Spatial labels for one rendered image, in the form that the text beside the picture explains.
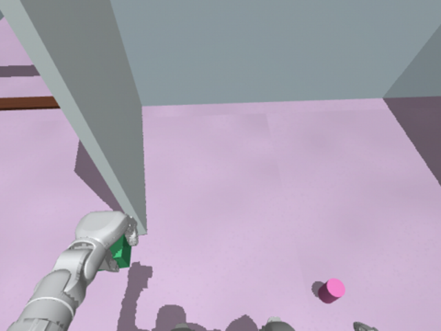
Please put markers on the left robot hand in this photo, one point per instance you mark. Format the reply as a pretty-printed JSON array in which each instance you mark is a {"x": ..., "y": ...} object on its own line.
[{"x": 107, "y": 227}]

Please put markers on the left robot arm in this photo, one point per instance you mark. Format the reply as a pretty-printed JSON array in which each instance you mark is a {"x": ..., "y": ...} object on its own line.
[{"x": 59, "y": 293}]

